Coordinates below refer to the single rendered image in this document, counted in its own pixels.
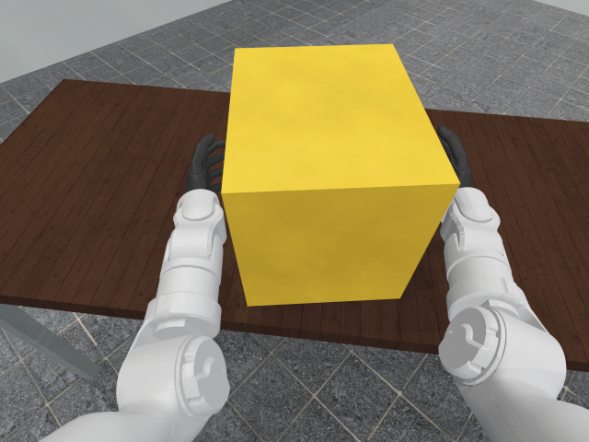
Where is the table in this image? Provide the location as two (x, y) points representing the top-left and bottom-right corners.
(0, 79), (589, 410)

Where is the left robot forearm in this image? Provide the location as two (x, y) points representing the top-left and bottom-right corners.
(116, 189), (226, 402)

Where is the robot right upper arm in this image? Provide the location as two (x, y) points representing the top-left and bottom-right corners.
(438, 306), (589, 442)

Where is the right robot forearm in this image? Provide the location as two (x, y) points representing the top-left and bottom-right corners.
(440, 187), (566, 387)

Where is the robot left upper arm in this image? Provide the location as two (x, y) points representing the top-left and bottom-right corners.
(39, 333), (230, 442)

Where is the robot right hand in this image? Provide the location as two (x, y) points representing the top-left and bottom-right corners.
(437, 125), (473, 188)

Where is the robot left hand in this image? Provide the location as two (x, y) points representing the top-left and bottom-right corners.
(185, 133), (226, 193)

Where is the carton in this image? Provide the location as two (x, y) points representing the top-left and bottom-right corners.
(221, 44), (460, 307)

